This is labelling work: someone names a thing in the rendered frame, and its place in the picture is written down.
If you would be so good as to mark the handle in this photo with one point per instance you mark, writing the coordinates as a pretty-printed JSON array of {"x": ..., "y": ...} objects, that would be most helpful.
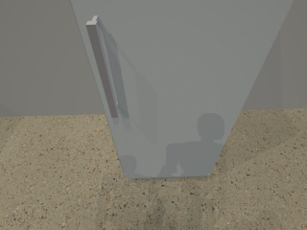
[{"x": 100, "y": 57}]

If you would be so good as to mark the fridge door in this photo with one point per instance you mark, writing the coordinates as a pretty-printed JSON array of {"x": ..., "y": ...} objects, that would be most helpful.
[{"x": 181, "y": 71}]

